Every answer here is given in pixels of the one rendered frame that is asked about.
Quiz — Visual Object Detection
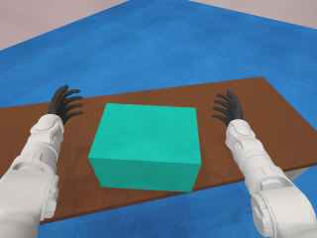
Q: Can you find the left robot upper arm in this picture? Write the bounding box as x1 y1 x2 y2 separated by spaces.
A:
0 170 59 238

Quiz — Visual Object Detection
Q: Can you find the table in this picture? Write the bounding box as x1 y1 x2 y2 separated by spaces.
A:
0 76 317 225

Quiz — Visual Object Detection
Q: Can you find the right robot upper arm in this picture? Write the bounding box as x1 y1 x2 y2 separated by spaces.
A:
251 186 317 238

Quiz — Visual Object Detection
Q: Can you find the robot left hand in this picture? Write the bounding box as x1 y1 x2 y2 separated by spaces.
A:
48 85 83 126

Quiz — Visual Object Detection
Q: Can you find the left robot forearm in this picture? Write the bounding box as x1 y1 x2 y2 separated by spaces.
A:
0 114 64 189

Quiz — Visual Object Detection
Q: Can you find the carton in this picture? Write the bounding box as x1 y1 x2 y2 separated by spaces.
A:
88 103 202 192

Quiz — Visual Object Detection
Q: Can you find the robot right hand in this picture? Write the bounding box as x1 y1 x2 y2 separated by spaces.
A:
212 90 244 128

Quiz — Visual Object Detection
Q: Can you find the right robot forearm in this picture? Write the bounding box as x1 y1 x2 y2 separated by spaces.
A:
225 119 317 225

